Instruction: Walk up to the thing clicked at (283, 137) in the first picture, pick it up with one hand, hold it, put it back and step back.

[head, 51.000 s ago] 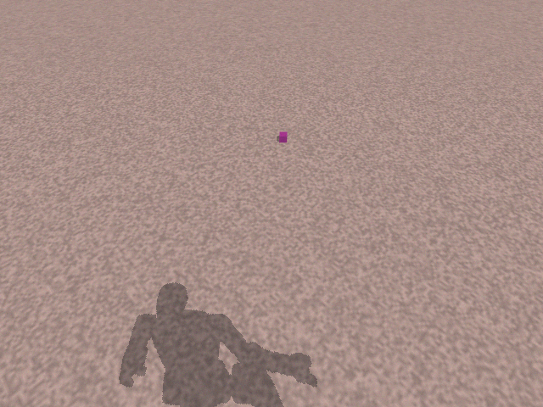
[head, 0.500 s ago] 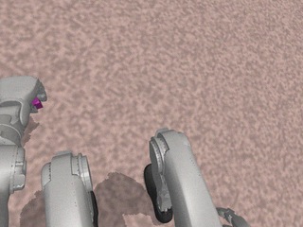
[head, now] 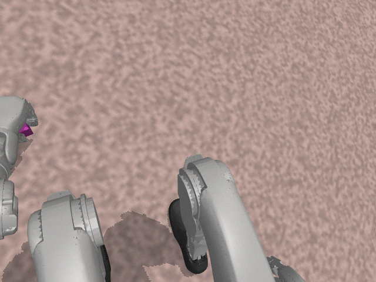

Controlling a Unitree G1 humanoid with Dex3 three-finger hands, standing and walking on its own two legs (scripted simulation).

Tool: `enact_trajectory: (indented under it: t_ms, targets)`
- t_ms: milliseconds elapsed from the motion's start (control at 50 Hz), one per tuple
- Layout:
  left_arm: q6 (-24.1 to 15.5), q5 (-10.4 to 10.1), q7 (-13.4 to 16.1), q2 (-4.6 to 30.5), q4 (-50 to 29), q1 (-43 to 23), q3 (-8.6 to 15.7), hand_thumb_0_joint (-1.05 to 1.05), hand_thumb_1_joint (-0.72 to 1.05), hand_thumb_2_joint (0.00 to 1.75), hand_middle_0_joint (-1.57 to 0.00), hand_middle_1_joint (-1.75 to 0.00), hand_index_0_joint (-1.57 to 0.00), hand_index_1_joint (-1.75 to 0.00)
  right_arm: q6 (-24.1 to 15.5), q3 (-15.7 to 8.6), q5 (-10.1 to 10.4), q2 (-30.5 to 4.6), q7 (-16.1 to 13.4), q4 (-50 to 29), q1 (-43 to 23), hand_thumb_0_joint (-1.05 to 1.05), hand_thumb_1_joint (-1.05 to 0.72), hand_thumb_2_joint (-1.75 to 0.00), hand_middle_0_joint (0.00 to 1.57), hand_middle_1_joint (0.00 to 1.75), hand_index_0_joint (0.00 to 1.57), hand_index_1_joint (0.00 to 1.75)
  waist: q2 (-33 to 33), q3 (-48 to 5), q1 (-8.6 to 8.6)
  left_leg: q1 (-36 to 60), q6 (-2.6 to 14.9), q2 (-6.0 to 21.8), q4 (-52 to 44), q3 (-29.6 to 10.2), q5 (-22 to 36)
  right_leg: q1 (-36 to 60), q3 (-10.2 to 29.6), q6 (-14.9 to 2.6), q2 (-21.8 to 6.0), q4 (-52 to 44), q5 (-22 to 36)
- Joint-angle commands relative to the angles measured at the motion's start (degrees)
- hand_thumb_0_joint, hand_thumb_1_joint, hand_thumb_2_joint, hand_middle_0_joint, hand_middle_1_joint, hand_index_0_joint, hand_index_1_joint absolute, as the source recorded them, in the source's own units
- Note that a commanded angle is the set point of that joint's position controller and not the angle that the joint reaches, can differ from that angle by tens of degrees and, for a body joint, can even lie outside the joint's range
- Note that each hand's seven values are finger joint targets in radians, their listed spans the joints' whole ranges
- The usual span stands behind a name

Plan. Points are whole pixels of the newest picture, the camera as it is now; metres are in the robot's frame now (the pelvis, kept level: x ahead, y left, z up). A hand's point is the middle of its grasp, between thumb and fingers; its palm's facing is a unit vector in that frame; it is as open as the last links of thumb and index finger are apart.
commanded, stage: rest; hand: left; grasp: from above
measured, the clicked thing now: (15, 126) +0.48 +0.25 -0.24
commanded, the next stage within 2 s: open in 1.00 s
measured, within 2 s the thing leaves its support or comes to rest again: rests again in 0.50 s
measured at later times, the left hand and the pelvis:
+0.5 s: hand (21, 134) +0.46 +0.24 -0.24, palm faces -0.48 -0.06 -0.88, open 5.1 cm; pelvis +0.00 +0.00 -0.01, yaw -2 degrees
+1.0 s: hand (23, 134) +0.46 +0.24 -0.25, palm faces -0.48 -0.08 -0.87, open 5.1 cm; pelvis +0.00 +0.00 -0.01, yaw -4 degrees
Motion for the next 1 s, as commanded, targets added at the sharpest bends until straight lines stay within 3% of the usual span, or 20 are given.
enact_trajectory:
  t_ms: [0, 60, 120, 200, 420, 460, 500, 540, 580, 600, 700, 720, 740, 800, 820, 860, 900, 920, 960, 980]
  targets:
    - [0.2, -1.2, 2.2, 11.3, -5.5, -20.2, 0.6, 0.00, 0.84, 0.21, -1.20, -0.11, -1.21, -0.10, -0.8, -4.0, -0.3, -15.7, 0.4, 0.9, 12.7, 0.00, -0.89, -0.89, 0.20, 0.30, 0.20, 0.30, 18.1, -38.2, -2.44, 26.2, 2.72, 0.1, -13.5, 5.4, 12.9, 23.2, -6.0, -3.83, 1.7, -12.1, 14.1]
    - [0.0, -2.3, 2.1, 12.7, -5.2, -17.3, 1.6, 0.00, 0.85, 0.20, -1.22, -0.10, -1.23, -0.09, -0.9, -3.7, -0.2, -15.8, 0.7, 0.7, 12.7, 0.00, -0.90, -0.90, 0.20, 0.30, 0.20, 0.30, 19.4, -39.2, -0.95, 26.3, 2.55, 0.3, -13.5, 5.2, 14.0, 25.1, -6.0, -3.95, 1.9, -11.8, 14.7]
    - [-0.8, -1.3, 2.2, 12.6, -5.4, -18.9, 0.9, 0.00, 0.88, 0.19, -1.22, -0.12, -1.24, -0.10, -1.3, -2.8, -0.7, -15.8, 1.3, 0.6, 12.5, 0.00, -0.90, -0.90, 0.20, 0.30, 0.20, 0.30, 19.4, -39.1, -2.67, 26.9, 2.42, 0.3, -12.8, 4.9, 14.7, 25.8, -6.5, -3.92, 2.1, -11.2, 15.6]
    - [-1.5, -1.6, 3.3, 14.4, -5.7, -17.6, 2.3, 0.00, 0.92, 0.20, -1.26, -0.11, -1.27, -0.09, -1.6, -2.7, -0.7, -16.6, 1.5, 0.5, 12.4, 0.00, -0.90, -0.90, 0.20, 0.30, 0.20, 0.30, 20.1, -40.0, -1.92, 27.6, 2.27, 0.4, -12.7, 4.5, 15.8, 26.5, -6.9, -3.92, 2.1, -11.0, 16.5]
    - [-1.9, 0.3, 6.4, 14.6, -1.4, -19.6, 1.5, 0.00, 0.93, 0.16, -1.27, -0.08, -1.29, -0.06, -3.5, -1.3, -2.1, -18.2, 3.3, 0.5, 11.4, 0.00, -0.90, -0.90, 0.20, 0.30, 0.20, 0.30, 21.5, -34.0, -5.15, 28.0, 2.12, 0.8, -11.3, 3.7, 14.3, 23.1, -8.1, -3.80, 2.3, -10.4, 15.9]
    - [-1.7, 0.1, 7.2, 15.8, -2.1, -19.5, 2.0, 0.00, 0.92, 0.14, -1.26, -0.07, -1.28, -0.05, -3.8, -1.2, -2.1, -18.5, 3.7, 0.5, 11.2, 0.00, -0.90, -0.90, 0.20, 0.30, 0.20, 0.30, 22.7, -35.3, -4.19, 28.5, 1.81, 0.9, -11.9, 3.4, 14.8, 23.7, -8.3, -3.94, 2.5, -10.1, 16.3]
    - [-1.4, -0.2, 7.2, 14.7, 0.1, -19.1, 1.3, 0.00, 0.95, 0.15, -1.27, -0.09, -1.29, -0.07, -4.3, -0.9, -2.5, -18.5, 4.2, 0.6, 11.1, 0.00, -0.90, -0.90, 0.20, 0.30, 0.20, 0.30, 21.7, -33.8, -5.21, 28.0, 1.95, 0.9, -11.8, 3.3, 13.5, 23.3, -8.5, -3.69, 2.8, -10.3, 15.3]
    - [-1.3, -0.2, 7.6, 16.7, -2.1, -18.7, 2.3, 0.00, 0.95, 0.16, -1.28, -0.08, -1.30, -0.06, -4.3, -1.0, -2.3, -18.8, 4.2, 0.5, 10.8, 0.00, -0.90, -0.90, 0.20, 0.30, 0.20, 0.30, 24.0, -37.3, -3.88, 29.8, 1.68, 1.1, -12.0, 3.2, 15.6, 25.3, -8.4, -3.93, 2.8, -10.1, 17.0]
    - [-0.8, -0.5, 7.6, 14.8, 0.9, -18.5, 0.8, 0.00, 0.98, 0.17, -1.30, -0.10, -1.32, -0.08, -4.7, -0.6, -2.3, -18.9, 4.6, 0.3, 9.7, 0.00, -0.90, -0.90, 0.20, 0.30, 0.20, 0.30, 23.1, -34.0, -4.98, 28.6, 1.64, 1.2, -11.8, 2.8, 14.1, 23.1, -8.9, -3.91, 2.8, -9.5, 15.9]
    - [-1.0, -0.2, 7.8, 16.3, -0.4, -19.8, 1.6, 0.00, 0.97, 0.17, -1.29, -0.11, -1.31, -0.09, -4.8, -0.5, -2.7, -19.2, 4.7, 0.3, 10.4, 0.00, -0.90, -0.90, 0.20, 0.30, 0.20, 0.30, 23.4, -34.6, -5.49, 28.3, 1.81, 1.1, -11.8, 2.9, 14.1, 24.2, -8.8, -3.75, 2.9, -10.2, 16.0]
    - [-0.5, -0.7, 8.0, 16.3, 1.5, -18.8, 1.2, 0.00, 0.93, 0.15, -1.27, -0.09, -1.29, -0.07, -5.1, 0.2, -2.5, -19.7, 5.1, 0.2, 10.3, 0.00, -0.90, -0.90, 0.20, 0.30, 0.20, 0.30, 22.9, -32.9, -5.51, 27.5, 1.95, 1.2, -11.6, 2.7, 14.0, 24.5, -8.8, -3.72, 2.9, -10.4, 16.2]
    - [-0.7, -0.9, 8.3, 17.9, 0.1, -19.2, 2.5, 0.00, 0.93, 0.14, -1.27, -0.07, -1.29, -0.05, -5.1, 0.0, -2.5, -20.2, 5.1, -0.6, 10.0, 0.00, -0.90, -0.90, 0.20, 0.30, 0.20, 0.30, 22.7, -34.7, -5.24, 28.3, 1.74, 1.3, -12.1, 2.3, 15.0, 25.3, -9.2, -3.70, 2.9, -10.3, 16.7]
    - [-0.4, -0.7, 8.1, 16.4, 2.3, -17.9, 1.1, 0.00, 0.92, 0.14, -1.26, -0.09, -1.28, -0.07, -5.1, 0.4, -2.3, -19.6, 5.2, 0.0, 10.0, 0.00, -0.91, -0.90, 0.20, 0.30, 0.20, 0.30, 22.5, -33.6, -5.24, 27.7, 1.79, 1.3, -11.8, 2.5, 14.5, 25.2, -9.0, -3.79, 3.1, -10.1, 16.7]
    - [-0.8, -0.9, 8.2, 17.9, 1.4, -19.3, 1.9, 0.00, 0.93, 0.16, -1.26, -0.09, -1.28, -0.07, -5.5, 0.6, -2.3, -20.3, 5.3, -0.5, 9.9, 0.00, -0.90, -0.90, 0.20, 0.30, 0.20, 0.30, 22.4, -33.5, -5.77, 27.7, 1.84, 1.3, -11.7, 2.2, 14.4, 25.1, -9.2, -3.68, 2.9, -10.2, 16.4]
    - [-0.7, -1.0, 7.9, 16.4, 4.1, -18.6, 1.0, 0.00, 0.95, 0.13, -1.27, -0.09, -1.29, -0.07, -5.7, 1.0, -2.5, -20.2, 5.4, -0.3, 9.8, 0.00, -0.91, -0.90, 0.20, 0.30, 0.20, 0.30, 22.0, -31.0, -6.51, 27.3, 1.79, 1.4, -11.5, 2.0, 13.5, 23.5, -9.4, -3.72, 2.8, -9.7, 15.8]
    - [-1.2, -0.7, 8.1, 18.6, 1.9, -18.9, 1.6, 0.00, 0.94, 0.14, -1.28, -0.09, -1.30, -0.07, -5.7, 0.9, -2.4, -20.6, 5.2, -0.7, 9.5, 0.00, -0.91, -0.90, 0.20, 0.30, 0.20, 0.30, 23.4, -33.0, -5.46, 28.5, 1.57, 1.4, -12.3, 1.7, 14.3, 24.8, -9.4, -3.79, 3.1, -10.3, 16.2]
    - [-1.3, -0.3, 8.1, 19.3, 4.5, -18.4, 2.5, 0.00, 0.95, 0.14, -1.28, -0.09, -1.30, -0.07, -5.9, 1.2, -2.8, -21.2, 5.4, -1.3, 9.7, 0.00, -0.91, -0.90, 0.20, 0.30, 0.20, 0.30, 20.2, -30.3, -7.12, 25.9, 1.99, 1.5, -11.2, 1.8, 13.4, 25.5, -9.5, -3.41, 3.1, -10.4, 16.0]
    - [-1.6, -0.3, 7.8, 18.5, 3.5, -19.5, 1.5, 0.00, 0.94, 0.13, -1.27, -0.08, -1.29, -0.06, -6.1, 1.4, -2.6, -21.0, 5.5, -1.8, 9.0, 0.00, -0.91, -0.90, 0.20, 0.30, 0.20, 0.30, 20.5, -30.2, -7.13, 25.2, 2.09, 1.4, -11.1, 2.0, 12.4, 25.2, -9.4, -3.45, 3.1, -10.7, 15.1]
    - [-1.8, -0.3, 8.3, 19.9, 4.4, -18.9, 2.2, 0.00, 0.95, 0.11, -1.28, -0.07, -1.30, -0.05, -6.1, 1.7, -3.0, -21.1, 5.4, -1.4, 9.1, 0.00, -0.91, -0.90, 0.20, 0.30, 0.20, 0.30, 20.9, -30.5, -6.61, 25.1, 2.09, 1.5, -11.3, 1.9, 12.3, 26.0, -9.4, -3.41, 3.2, -11.2, 14.9]
    - [-1.9, -0.4, 8.1, 17.9, 4.7, -18.6, 0.4, 0.00, 0.93, 0.13, -1.27, -0.08, -1.29, -0.06, -6.1, 1.9, -2.8, -20.6, 5.4, -1.4, 8.7, 0.00, -0.91, -0.90, 0.20, 0.30, 0.20, 0.30, 20.0, -30.1, -6.75, 24.8, 2.14, 1.7, -11.1, 1.8, 11.9, 26.1, -9.3, -3.41, 3.5, -11.3, 14.9]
